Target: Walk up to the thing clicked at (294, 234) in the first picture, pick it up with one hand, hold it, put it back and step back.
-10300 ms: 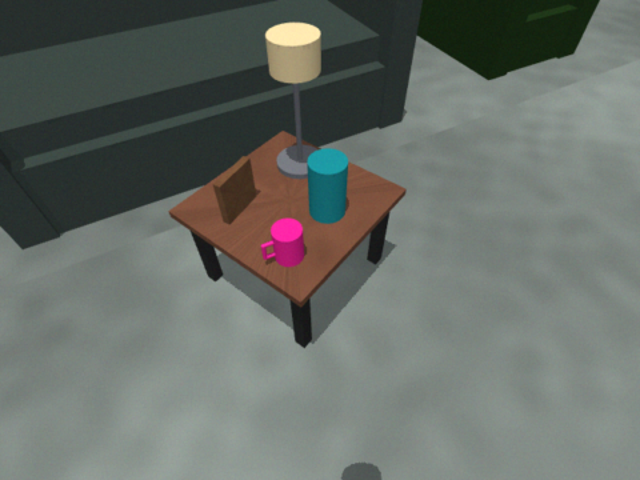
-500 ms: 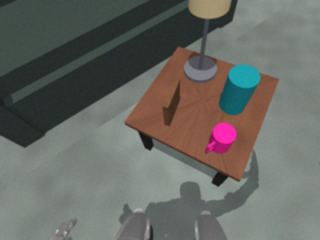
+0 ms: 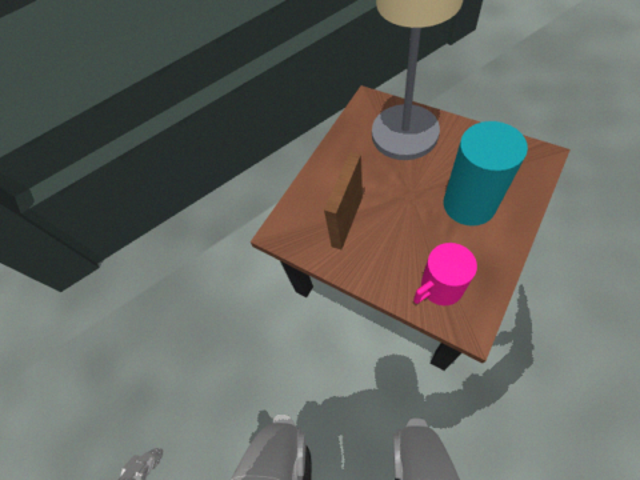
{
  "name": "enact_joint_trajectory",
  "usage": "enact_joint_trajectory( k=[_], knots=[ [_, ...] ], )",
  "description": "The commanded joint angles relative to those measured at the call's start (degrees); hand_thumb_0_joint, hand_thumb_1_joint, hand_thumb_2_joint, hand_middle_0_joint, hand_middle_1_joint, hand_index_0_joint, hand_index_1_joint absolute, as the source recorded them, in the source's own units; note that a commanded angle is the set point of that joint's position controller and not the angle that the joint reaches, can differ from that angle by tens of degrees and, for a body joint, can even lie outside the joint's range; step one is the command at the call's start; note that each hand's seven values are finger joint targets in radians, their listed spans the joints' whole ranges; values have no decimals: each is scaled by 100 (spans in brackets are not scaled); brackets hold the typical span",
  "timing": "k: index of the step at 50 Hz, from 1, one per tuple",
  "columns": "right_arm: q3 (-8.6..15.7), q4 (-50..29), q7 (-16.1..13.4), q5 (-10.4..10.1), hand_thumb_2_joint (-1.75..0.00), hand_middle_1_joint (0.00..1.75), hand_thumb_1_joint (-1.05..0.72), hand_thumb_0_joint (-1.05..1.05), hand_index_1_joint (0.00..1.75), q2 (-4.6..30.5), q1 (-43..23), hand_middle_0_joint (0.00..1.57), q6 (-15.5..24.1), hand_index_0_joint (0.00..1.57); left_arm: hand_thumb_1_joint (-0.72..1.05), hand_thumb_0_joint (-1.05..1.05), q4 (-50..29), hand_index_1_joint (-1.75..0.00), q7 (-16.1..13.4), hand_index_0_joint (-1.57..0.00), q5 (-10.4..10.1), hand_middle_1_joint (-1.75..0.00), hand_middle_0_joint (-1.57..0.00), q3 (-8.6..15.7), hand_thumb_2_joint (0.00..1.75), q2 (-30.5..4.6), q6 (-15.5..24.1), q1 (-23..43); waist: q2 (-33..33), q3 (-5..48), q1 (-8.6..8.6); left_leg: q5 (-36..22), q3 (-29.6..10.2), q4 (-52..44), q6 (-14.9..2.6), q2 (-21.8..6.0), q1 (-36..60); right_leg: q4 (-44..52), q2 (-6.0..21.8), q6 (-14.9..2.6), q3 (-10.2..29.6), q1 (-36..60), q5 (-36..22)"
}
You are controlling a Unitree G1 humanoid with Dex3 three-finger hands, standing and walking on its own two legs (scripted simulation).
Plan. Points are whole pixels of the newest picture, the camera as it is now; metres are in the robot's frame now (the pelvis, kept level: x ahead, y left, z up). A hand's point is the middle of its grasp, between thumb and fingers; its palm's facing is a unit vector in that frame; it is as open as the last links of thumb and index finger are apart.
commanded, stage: approach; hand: right
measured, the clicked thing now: (440, 280) +0.45 -0.17 -0.27
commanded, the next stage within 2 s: close in in 0.50 s
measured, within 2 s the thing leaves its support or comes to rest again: neither
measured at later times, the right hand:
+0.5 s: hand (531, 267) +0.44 -0.30 -0.20, palm faces +0.08 +1.00 +0.02, open 17.7 cm
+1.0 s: hand (472, 278) +0.45 -0.22 -0.25, palm faces +0.08 +1.00 +0.00, open 17.1 cm
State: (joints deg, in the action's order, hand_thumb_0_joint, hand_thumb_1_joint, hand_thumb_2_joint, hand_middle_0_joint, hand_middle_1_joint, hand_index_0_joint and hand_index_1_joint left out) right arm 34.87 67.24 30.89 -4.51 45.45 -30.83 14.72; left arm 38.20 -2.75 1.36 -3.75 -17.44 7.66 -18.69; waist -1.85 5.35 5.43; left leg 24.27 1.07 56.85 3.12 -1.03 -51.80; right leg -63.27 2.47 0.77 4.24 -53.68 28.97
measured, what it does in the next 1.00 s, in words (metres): lowers itself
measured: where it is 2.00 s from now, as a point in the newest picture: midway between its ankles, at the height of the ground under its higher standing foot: outside the picture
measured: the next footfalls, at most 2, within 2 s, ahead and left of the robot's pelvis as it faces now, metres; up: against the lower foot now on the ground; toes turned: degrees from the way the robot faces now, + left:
none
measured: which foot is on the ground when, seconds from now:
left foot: down 0.00-1.00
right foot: down 0.00-1.00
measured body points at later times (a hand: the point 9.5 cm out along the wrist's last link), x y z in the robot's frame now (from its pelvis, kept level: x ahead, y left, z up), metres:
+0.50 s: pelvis -0.05 +0.01 -0.21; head +0.17 -0.05 +0.18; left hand +0.06 +0.27 -0.32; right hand +0.43 -0.36 -0.20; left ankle +0.03 +0.16 -0.66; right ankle +0.01 -0.12 -0.66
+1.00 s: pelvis -0.09 +0.01 -0.28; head +0.11 -0.03 +0.12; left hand -0.02 +0.29 -0.39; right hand +0.44 -0.27 -0.25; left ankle +0.02 +0.16 -0.66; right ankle +0.01 -0.12 -0.66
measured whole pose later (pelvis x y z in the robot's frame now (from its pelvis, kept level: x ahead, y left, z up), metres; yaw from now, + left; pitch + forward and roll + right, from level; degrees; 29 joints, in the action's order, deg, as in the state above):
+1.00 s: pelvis -0.09 +0.01 -0.28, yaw +3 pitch +34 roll +6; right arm 30.2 59.7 15.8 -3.2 32.9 -51.5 22.6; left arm 37.0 2.3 3.7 -2.4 -17.2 1.9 -12.3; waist 1.1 9.6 10.0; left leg 34.3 -0.6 117.3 3.6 -0.3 -117.2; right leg -122.9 -0.6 2.2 7.5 -118.3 38.7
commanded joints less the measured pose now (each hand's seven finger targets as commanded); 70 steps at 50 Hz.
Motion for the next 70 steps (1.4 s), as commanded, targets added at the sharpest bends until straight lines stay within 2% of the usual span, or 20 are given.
enact_joint_trajectory(
  k=[1, 8, 15, 20, 23, 26, 29, 31, 35, 38, 39, 40, 42, 43, 46, 48, 53, 58, 68, 70],
  knots=[
    [47, -561, 60, -323, -6, 6, 61, 0, 6, 1571, -1621, 3, 638, 4, 90, 0, -318, -30, -64, -19, -17, -30, -20, 469, 90, -1191, 202, -451, 1007, 1491, 60, -878, 165, -97, -448, 171, 69, 677, -11, -160, 30, 1031, -1552],
    [93, -337, 403, -737, -6, 5, 61, 0, 5, 1091, -1962, 4, 1616, 4, 89, 0, -452, -31, 41, -18, 116, -30, -19, 286, 92, -1090, 308, -301, 1094, 2198, 140, -525, 201, 1401, -457, 189, -1587, -844, 25, -138, 84, -124, -1678],
    [601, -790, 593, -960, -2, 4, 60, 0, 4, 1511, -2806, 6, 2287, 6, 90, 0, -540, -30, 28, -18, 213, -30, -18, 182, 91, -1192, 275, -179, 1530, 3493, 140, -581, 230, 3041, -478, 157, -2776, -2463, -84, -104, 84, -1346, -1689],
    [931, -905, 422, -656, -1, 3, 56, 0, 3, 2054, -3405, 7, 2184, 6, 91, 0, -414, -30, 57, -18, 347, -30, -18, 220, 90, -1370, 150, -193, 2080, 3907, 85, -619, 266, 3941, -505, 105, -3402, -3176, -56, -3, 136, -1676, -1781],
    [1140, -1376, 202, -429, -2, 4, 55, 0, 4, 2418, -3769, 7, 1962, 6, 90, 0, -472, -30, 120, -19, 381, -30, -19, 237, 91, -1416, 25, -212, 2322, 4815, 1, -730, 264, 4282, -502, 101, -3265, -3488, -86, -1, 66, -1752, -1846],
    [707, -1227, 44, -299, -2, 3, 52, 0, 3, 1620, -3627, 7, 1643, 6, 91, 0, -466, -30, 236, -18, 351, -29, -18, 332, 91, -1341, -97, -221, 1948, 4946, 251, -600, 312, 4462, -480, 124, -3296, -3825, -108, -75, 26, -2380, -1430],
    [559, -1754, -158, -239, -2, 3, 53, 0, 3, 1507, -3913, 7, 1571, 6, 91, 0, -413, -30, 310, -19, 339, -30, -19, 418, 91, -1360, -165, -205, 1929, 5202, 343, -421, 332, 4672, -458, 111, -3502, -4175, -134, -109, 2, -2733, -1110],
    [355, -1670, -274, -202, -1, 3, 50, 0, 3, 1238, -3806, 7, 1533, 6, 90, 0, -378, -29, 357, -19, 311, -30, -19, 422, 90, -1311, -213, -183, 1676, 4799, 395, -201, 388, 4784, -455, 112, -3844, -4300, -161, -121, -44, -3208, -750],
    [366, -2156, -655, -178, -1, 3, 47, 0, 2, 1243, -4071, 8, 1540, 7, 90, 0, -398, -29, 416, -20, 273, -30, -19, 457, 90, -1250, -314, -125, 1681, 4520, 249, 365, 366, 4870, -473, 116, -4174, -4380, -210, -144, -153, -3625, 11],
    [-61, -2053, -912, -158, -1, 2, 43, 0, 2, 594, -4141, 8, 1426, 7, 91, 0, -379, -29, 448, -20, 254, -30, -19, 579, 89, -1247, -346, -30, 1520, 3778, 338, 1224, 381, 4736, -455, 125, -4538, -4189, -243, -198, -147, -4268, 1170],
    [194, -2714, -1058, -84, -2, 2, 41, 0, 2, 1126, -4509, 8, 1465, 7, 91, 0, -436, -29, 435, -20, 236, -30, -19, 593, 89, -1276, -380, -62, 1769, 4160, 187, 1225, 337, 4746, -464, 127, -4450, -4114, -255, -184, -160, -4024, 1252],
    [-12, -2723, -1140, 16, -2, 3, 41, 0, 3, 1049, -4532, 8, 1398, 7, 91, 0, -480, -29, 424, -20, 212, -30, -19, 527, 89, -1234, -408, -13, 1919, 4276, 185, 1262, 335, 4795, -472, 133, -4507, -3980, -252, -161, -97, -3803, 1375],
    [-343, -1864, -1287, 54, -1, 2, 39, 0, 2, 357, -4156, 9, 1227, 7, 92, 0, -391, -29, 422, -20, 216, -30, -19, 652, 89, -1273, -448, -34, 1517, 3591, 456, 1537, 390, 4737, -451, 166, -4774, -3960, -252, -201, -34, -4195, 1789],
    [-288, -2061, -1373, 11, 0, 2, 40, 0, 2, 313, -4236, 9, 1233, 7, 92, 0, -450, -29, 422, -20, 209, -30, -19, 657, 89, -1237, -433, -1, 1436, 3565, 412, 1532, 382, 4744, -453, 164, -4790, -3969, -258, -215, -33, -4302, 1832],
    [-266, -2003, -1543, 17, 0, 2, 39, 0, 2, 395, -4204, 10, 1159, 7, 92, 0, -398, -30, 415, -20, 184, -30, -19, 613, 89, -1234, -483, -161, 1405, 3736, 410, 1289, 377, 4805, -464, 155, -4666, -4021, -269, -225, -66, -4256, 1490],
    [-436, -1733, -1611, 45, 0, 2, 38, 0, 2, 98, -4028, 10, 1105, 7, 91, 0, -412, -29, 419, -20, 196, -30, -19, 607, 89, -1184, -518, -230, 1192, 3758, 482, 962, 349, 4805, -465, 141, -4443, -4183, -271, -237, -161, -4329, 1017],
    [-548, -1910, -1752, 26, -1, 2, 39, 0, 2, -156, -4090, 9, 1228, 6, 91, 0, -489, -30, 436, -20, 173, -30, -20, 624, 89, -1206, -539, -191, 1252, 3442, 446, 924, 356, 4905, -495, 108, -4833, -4103, -280, -223, -73, -4329, 990],
    [-493, -2530, -1893, 31, -3, 3, 38, 0, 3, -168, -4322, 8, 1356, 6, 90, 0, -474, -30, 467, -20, 208, -30, -19, 664, 90, -1149, -617, -419, 1466, 4473, 412, -21, 308, 5035, -487, 49, -4103, -4308, -285, -155, -170, -3719, -210],
    [-894, -2325, -2016, 61, -9, 6, 36, 0, 6, -786, -4120, 8, 1303, 7, 84, 0, -477, -31, 488, -17, 193, -29, -19, 729, 94, -1107, -792, -369, 1222, 4302, 544, -7, 250, 4839, -470, 0, -3957, -4273, -292, -173, -212, -3747, -114],
    [-902, -2403, -1995, 49, -11, 13, 32, 0, 13, -713, -4197, 23, 1293, 20, 88, 0, -457, -31, 471, -19, 168, -30, -20, 724, 92, -1069, -789, -373, 1005, 4396, 551, -82, 200, 4777, -434, -1, -3765, -4385, -294, -211, -234, -3890, -156]
  ],
)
